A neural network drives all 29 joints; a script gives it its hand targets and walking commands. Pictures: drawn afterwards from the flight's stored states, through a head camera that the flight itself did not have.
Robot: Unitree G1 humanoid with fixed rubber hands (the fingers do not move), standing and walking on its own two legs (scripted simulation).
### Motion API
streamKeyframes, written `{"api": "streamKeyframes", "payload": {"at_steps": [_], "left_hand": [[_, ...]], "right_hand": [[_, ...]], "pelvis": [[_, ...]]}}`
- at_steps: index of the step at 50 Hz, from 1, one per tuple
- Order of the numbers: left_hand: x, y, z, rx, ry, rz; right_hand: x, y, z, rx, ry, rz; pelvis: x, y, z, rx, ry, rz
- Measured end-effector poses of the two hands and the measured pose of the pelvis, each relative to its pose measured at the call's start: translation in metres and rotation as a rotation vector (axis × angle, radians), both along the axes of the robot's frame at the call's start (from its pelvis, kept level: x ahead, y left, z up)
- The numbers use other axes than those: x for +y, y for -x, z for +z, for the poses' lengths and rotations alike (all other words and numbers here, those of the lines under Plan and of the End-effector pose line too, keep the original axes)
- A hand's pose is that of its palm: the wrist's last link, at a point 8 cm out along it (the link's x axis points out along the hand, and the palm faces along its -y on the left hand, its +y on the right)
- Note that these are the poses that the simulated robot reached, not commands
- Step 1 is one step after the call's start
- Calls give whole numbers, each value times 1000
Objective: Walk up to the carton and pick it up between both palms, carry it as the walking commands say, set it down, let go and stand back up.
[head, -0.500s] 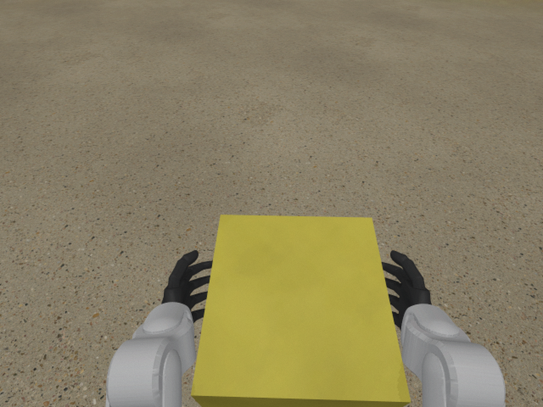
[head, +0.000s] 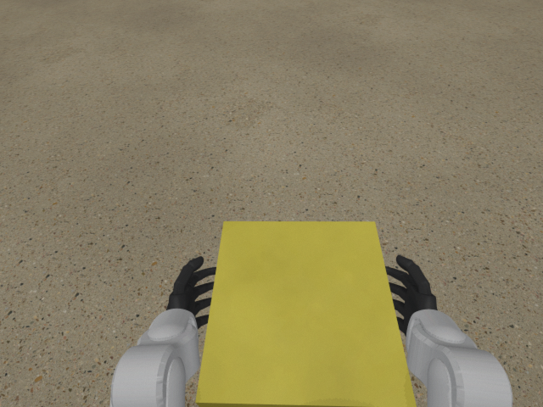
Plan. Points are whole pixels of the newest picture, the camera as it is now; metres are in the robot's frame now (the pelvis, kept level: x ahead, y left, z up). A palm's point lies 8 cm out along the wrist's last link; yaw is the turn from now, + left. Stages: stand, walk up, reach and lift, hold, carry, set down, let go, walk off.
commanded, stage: carry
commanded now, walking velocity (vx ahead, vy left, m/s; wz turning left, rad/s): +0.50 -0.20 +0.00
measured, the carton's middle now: (297, 335) +0.24 +0.00 +0.02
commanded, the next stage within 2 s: none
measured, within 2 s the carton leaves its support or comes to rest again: neither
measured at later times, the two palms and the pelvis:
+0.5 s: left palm (275, 154) +0.56 +0.03 +0.09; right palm (432, 159) +0.54 -0.25 +0.10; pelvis +0.32 -0.09 +0.01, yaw -4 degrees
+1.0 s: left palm (339, 81) +0.88 -0.12 +0.09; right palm (452, 77) +0.89 -0.41 +0.09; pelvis +0.64 -0.27 +0.01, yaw +1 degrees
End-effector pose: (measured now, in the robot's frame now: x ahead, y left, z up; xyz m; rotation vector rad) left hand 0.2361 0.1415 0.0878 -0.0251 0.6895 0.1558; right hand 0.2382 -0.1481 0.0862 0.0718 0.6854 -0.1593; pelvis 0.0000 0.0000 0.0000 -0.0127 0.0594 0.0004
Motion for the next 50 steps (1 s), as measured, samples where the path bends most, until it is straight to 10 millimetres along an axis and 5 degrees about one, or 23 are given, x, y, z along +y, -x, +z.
{"api": "streamKeyframes", "payload": {"at_steps": [11, 21, 29, 36, 42, 45, 50], "left_hand": [[-43, -122, 26, -42, 10, 49], [-86, -277, 3, -55, 49, -47], [-124, -375, 11, 13, 51, -105], [-161, -461, 16, -39, 72, -46], [-221, -555, -2, -76, 34, -24], [-244, -592, -9, -5, 8, -19], [-266, -639, 4, 17, 2, 28]], "right_hand": [[-43, -133, 24, -42, 6, 47], [-85, -260, 12, -55, 52, -47], [-122, -341, 21, 15, 46, -109], [-161, -443, 30, -36, 62, -54], [-221, -546, 5, -75, 36, -25], [-244, -587, -6, -4, 12, -17], [-266, -647, 3, 17, -3, 26]], "pelvis": [[-53, -125, 20, 9, -30, 2], [-76, -270, -7, -15, -38, -48], [-101, -363, 22, 1, 2, -65], [-154, -455, 21, 9, 22, -53], [-218, -552, -11, -4, 10, -27], [-241, -584, -5, 10, 5, -9], [-272, -639, 14, 21, -6, 16]]}}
